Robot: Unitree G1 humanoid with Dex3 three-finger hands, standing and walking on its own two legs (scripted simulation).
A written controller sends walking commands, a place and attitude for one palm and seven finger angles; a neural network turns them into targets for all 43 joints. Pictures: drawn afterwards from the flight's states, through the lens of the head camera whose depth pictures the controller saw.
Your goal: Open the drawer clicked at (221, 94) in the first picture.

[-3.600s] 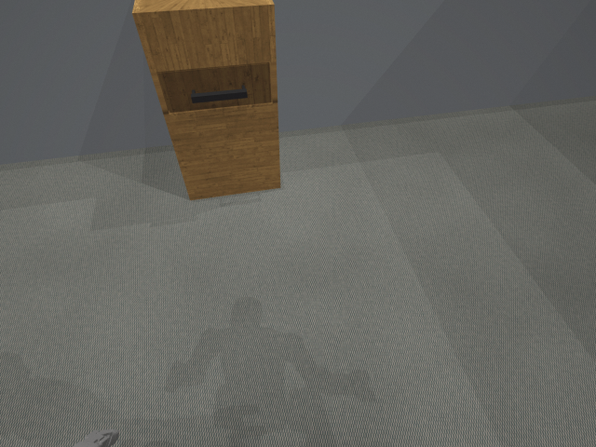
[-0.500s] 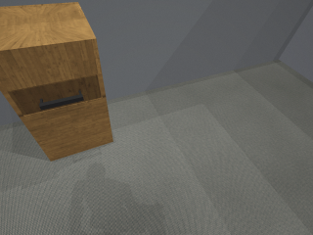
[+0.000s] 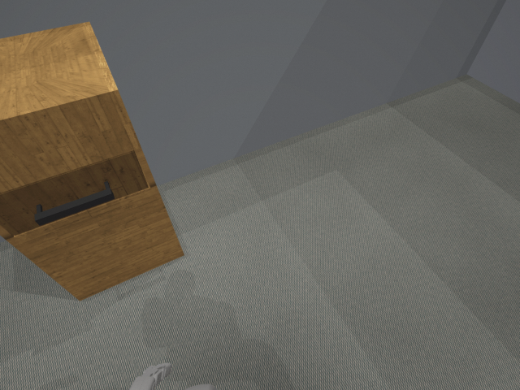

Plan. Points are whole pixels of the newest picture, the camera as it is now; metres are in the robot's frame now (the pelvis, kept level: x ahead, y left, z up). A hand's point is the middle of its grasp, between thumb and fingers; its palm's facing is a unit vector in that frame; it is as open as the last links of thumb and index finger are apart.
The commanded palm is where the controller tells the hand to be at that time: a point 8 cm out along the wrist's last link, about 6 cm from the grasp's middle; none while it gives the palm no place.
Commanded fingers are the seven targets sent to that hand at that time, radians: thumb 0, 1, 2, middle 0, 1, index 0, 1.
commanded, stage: turn to face it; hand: left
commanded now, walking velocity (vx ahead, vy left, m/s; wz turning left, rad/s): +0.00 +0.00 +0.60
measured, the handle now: (75, 201) +0.62 +0.53 -0.22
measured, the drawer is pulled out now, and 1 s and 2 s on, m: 0.00 0.00 0.00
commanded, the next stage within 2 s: take the last steps up to it in 0.68 s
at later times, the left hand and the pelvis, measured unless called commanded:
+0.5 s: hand out of the picture +0.00 +0.26 -0.16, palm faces +0.29 -0.91 -0.30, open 7.4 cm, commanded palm none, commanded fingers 0.00 0.90 0.90 -0.20 -0.30 -0.20 -0.30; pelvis +0.00 +0.03 +0.01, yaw +14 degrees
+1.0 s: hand out of the picture -0.10 +0.15 -0.15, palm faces +0.50 -0.84 -0.22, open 7.3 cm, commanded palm none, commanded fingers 0.00 0.90 0.90 -0.20 -0.30 -0.20 -0.30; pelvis -0.01 -0.01 +0.01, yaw +26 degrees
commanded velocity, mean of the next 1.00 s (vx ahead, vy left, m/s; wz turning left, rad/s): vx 0.07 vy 0.00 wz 0.31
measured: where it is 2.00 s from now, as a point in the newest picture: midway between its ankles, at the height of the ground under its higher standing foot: outside the picture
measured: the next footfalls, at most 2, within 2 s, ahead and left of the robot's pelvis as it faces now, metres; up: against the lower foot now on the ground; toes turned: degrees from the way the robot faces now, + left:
left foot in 0.14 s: +0.07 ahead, +0.13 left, +0.00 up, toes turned +14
right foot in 0.62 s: +0.06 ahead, -0.10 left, +0.00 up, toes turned +15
